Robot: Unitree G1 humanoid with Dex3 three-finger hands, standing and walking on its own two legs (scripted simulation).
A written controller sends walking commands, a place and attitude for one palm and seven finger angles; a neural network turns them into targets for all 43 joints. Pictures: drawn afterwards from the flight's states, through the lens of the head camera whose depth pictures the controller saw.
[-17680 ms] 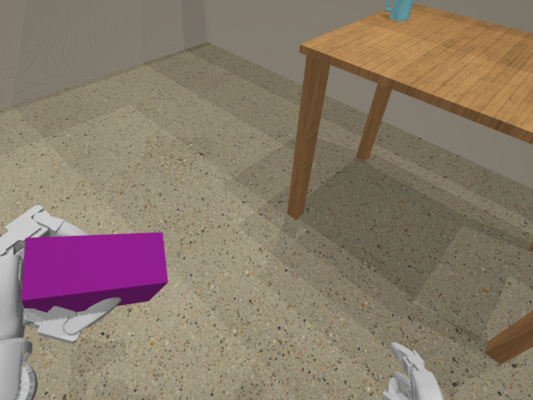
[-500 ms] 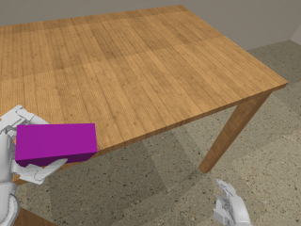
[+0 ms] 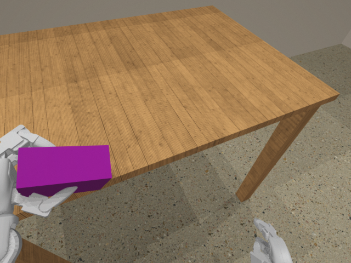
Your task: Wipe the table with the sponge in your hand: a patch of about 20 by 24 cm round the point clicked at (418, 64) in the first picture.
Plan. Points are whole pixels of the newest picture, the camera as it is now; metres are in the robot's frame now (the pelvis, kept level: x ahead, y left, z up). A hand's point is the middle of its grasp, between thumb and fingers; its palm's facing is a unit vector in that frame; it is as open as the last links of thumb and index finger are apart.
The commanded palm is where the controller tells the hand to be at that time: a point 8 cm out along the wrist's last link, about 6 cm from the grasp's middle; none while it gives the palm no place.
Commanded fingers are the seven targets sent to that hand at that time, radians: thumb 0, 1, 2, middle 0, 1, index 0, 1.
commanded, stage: turn the palm down, sponge in hand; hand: left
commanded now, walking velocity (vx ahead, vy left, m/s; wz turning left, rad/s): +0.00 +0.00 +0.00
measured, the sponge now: (79, 171) +0.24 +0.20 +0.13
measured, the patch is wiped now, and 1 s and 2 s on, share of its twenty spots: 0.00 0.00 0.00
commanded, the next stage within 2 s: none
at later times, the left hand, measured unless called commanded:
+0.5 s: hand (28, 170) +0.21 +0.26 +0.18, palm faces +0.51 -0.60 -0.62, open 9.7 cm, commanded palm +0.17 +0.27 +0.21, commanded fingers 0.00 0.10 1.30 -1.20 -1.60 -1.20 -1.60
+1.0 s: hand (29, 158) +0.23 +0.25 +0.19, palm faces +0.39 -0.39 -0.84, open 9.7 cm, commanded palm +0.17 +0.26 +0.25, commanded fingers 0.00 0.10 1.30 -1.20 -1.60 -1.20 -1.60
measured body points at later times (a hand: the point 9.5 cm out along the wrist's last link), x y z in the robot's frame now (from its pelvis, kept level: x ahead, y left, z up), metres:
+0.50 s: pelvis +0.00 -0.06 -0.01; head -0.01 -0.08 +0.44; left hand +0.18 +0.28 +0.21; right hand +0.23 -0.26 -0.09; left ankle +0.00 +0.06 -0.74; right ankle +0.02 -0.12 -0.74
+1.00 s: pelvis +0.01 -0.05 -0.01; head +0.00 -0.08 +0.44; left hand +0.20 +0.27 +0.24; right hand +0.24 -0.26 -0.10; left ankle +0.00 +0.06 -0.74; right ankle +0.02 -0.12 -0.74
